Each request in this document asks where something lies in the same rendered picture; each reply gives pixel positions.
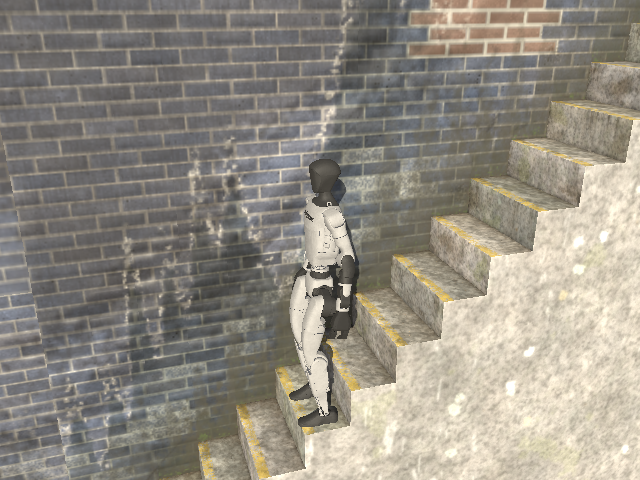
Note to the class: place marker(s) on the left robot hand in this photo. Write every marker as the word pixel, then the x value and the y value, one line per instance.
pixel 340 322

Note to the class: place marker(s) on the right robot hand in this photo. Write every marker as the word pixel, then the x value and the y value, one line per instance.
pixel 301 272

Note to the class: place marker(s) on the humanoid robot head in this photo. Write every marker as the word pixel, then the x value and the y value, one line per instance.
pixel 323 174

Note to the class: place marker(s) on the left robot upper arm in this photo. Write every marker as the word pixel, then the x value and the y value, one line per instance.
pixel 335 223

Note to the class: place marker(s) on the robot right shin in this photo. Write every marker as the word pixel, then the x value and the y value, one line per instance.
pixel 301 358

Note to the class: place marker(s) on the robot left forearm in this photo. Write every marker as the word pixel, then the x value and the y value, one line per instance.
pixel 345 282

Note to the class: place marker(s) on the right robot upper arm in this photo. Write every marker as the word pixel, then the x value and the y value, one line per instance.
pixel 309 197

